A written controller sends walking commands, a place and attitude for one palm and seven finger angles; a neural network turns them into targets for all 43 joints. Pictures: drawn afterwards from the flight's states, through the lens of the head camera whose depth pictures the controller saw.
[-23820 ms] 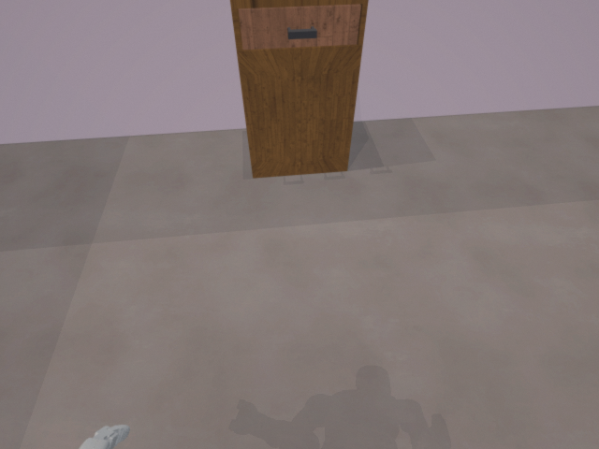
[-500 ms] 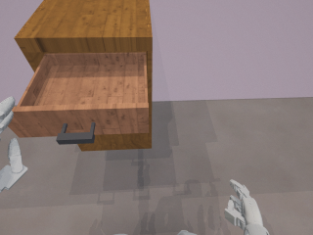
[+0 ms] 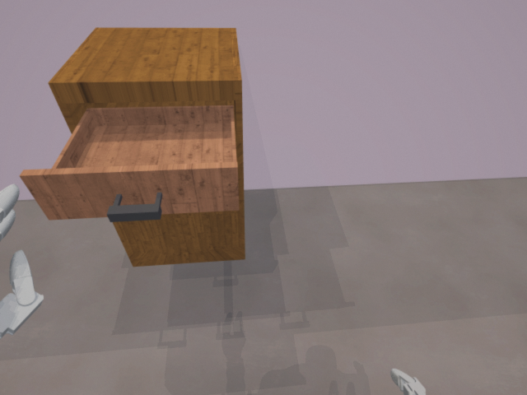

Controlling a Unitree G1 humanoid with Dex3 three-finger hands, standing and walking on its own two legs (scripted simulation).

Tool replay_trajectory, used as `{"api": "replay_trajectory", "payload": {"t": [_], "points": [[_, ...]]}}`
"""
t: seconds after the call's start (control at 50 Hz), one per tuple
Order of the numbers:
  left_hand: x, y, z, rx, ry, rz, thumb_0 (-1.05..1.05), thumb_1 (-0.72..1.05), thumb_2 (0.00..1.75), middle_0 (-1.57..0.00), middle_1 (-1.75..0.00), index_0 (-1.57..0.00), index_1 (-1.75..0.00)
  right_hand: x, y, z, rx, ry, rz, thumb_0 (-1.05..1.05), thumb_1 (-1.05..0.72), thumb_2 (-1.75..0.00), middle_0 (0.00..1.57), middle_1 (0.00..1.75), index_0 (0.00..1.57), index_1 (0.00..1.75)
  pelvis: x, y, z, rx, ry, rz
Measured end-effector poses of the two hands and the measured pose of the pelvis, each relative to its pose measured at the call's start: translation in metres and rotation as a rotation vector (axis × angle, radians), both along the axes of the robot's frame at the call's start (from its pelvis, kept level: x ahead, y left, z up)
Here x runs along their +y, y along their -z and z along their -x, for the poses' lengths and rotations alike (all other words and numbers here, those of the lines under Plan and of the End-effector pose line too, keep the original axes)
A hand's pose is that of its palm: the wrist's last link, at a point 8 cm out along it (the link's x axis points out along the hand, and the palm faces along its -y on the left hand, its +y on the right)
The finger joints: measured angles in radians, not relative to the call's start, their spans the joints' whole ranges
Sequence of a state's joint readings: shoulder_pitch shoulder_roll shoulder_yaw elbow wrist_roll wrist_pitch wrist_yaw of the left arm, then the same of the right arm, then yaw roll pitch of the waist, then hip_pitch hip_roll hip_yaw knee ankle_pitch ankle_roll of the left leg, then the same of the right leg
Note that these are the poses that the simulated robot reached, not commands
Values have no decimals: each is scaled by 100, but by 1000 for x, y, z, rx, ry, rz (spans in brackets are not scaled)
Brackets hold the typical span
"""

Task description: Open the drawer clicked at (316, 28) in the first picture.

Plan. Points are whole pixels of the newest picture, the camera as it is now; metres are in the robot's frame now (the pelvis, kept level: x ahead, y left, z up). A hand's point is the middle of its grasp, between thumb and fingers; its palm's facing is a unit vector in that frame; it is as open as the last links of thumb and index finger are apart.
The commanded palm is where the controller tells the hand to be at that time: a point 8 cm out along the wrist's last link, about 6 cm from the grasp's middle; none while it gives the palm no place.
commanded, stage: stop stepping back and stand still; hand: left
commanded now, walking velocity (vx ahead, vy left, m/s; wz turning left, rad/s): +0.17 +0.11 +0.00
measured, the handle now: (137, 205) +0.51 +0.30 -0.04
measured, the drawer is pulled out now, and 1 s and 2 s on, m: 0.30 0.30 0.30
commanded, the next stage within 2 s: let the arm hang, fingers relaxed in 1.44 s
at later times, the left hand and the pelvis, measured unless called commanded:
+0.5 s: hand (18, 305) +0.17 +0.26 +0.17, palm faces +0.39 -0.80 -0.46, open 7.4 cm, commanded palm +0.11 +0.30 +0.18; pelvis -0.01 +0.01 +0.00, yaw +1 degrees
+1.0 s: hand (10, 310) +0.17 +0.27 +0.17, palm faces +0.32 -0.83 -0.46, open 7.4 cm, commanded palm +0.11 +0.32 +0.18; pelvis -0.02 +0.03 +0.01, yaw +1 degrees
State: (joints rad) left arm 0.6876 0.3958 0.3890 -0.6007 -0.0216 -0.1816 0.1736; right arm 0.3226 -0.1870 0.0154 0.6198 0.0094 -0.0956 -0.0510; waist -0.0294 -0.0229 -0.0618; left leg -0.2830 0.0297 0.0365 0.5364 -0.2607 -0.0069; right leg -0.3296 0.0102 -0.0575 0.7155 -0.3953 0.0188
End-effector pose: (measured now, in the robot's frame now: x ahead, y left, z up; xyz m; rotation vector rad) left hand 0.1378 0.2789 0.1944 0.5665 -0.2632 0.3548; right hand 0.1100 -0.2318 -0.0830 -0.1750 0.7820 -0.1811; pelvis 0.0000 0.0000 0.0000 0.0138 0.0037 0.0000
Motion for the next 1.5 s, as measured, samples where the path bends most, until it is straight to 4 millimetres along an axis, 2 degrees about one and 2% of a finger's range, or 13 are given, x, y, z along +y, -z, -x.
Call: {"api": "replay_trajectory", "payload": {"t": [0.06, 0.1, 0.24, 0.34, 0.4, 0.48, 0.58, 0.68, 0.86, 1.12, 1.5], "points": [[-8, 6, 2, 5, -6, -1, 2, 89, 90, -21, -30, -21, -30, -9, 14, 5, 25, -14, -9, 1, -90, -90, 20, 30, 20, 30, -6, 6, 13, -3, 3, 14], [-12, 7, 3, 3, 4, 33, 2, 89, 90, -21, -30, -21, -30, -14, 15, 8, 54, -19, -7, 1, -90, -90, 20, 30, 20, 30, -9, 2, 20, -13, -14, 18], [-19, 8, 11, 66, 53, 69, 2, 89, 90, -21, -30, -21, -30, -28, -17, 7, 0, 28, 33, 1, -90, -90, 20, 30, 20, 30, -8, -14, 25, 18, 1, -13], [-7, 11, 14, 67, 62, 60, 2, 88, 89, -21, -30, -21, -30, -27, -29, -7, -45, 9, 105, 1, -90, -90, 20, 30, 20, 30, 3, -11, 20, 28, -13, 13], [5, 12, 12, 43, 42, 56, 2, 88, 89, -21, -30, -21, -30, -17, -29, -19, -61, -6, 117, 1, -90, -90, 20, 30, 20, 30, 11, -6, 19, 15, -21, 11], [17, 7, 6, 25, 5, 28, 2, 89, 90, -21, -30, -21, -30, 6, -25, -35, -94, -42, 63, 1, -90, -90, 20, 30, 20, 30, 14, -4, 13, 10, -18, -3], [16, 3, -1, 15, 2, 41, 2, 89, 90, -21, -30, -21, -30, 34, -15, -49, -92, -93, -19, 1, -90, -90, 20, 30, 20, 30, 17, -4, 6, 5, -26, 24], [19, 12, -7, 56, 13, 79, 2, 89, 90, -21, -30, -21, -30, 47, -13, -54, -62, -104, -39, 1, -90, -90, 20, 30, 20, 30, 24, -6, 3, 9, -22, 29], [29, 12, -6, 96, 30, 55, 2, 89, 90, -21, -30, -21, -30, 44, -20, -52, -53, -92, 3, 1, -90, -90, 20, 30, 20, 30, 31, -8, 8, 10, -20, 21], [32, 14, 15, 99, 13, 73, 2, 89, 90, -21, -30, -21, -30, 35, -24, -36, -56, -74, 34, 1, -90, -90, 20, 30, 20, 30, 33, -9, 23, 7, -20, 29], [40, 19, 23, 95, 7, 98, 2, 89, 90, -21, -30, -21, -30, 43, -25, -19, -51, -76, 37, 1, -90, -90, 20, 30, 20, 30, 39, -11, 35, 6, -17, 37]]}}
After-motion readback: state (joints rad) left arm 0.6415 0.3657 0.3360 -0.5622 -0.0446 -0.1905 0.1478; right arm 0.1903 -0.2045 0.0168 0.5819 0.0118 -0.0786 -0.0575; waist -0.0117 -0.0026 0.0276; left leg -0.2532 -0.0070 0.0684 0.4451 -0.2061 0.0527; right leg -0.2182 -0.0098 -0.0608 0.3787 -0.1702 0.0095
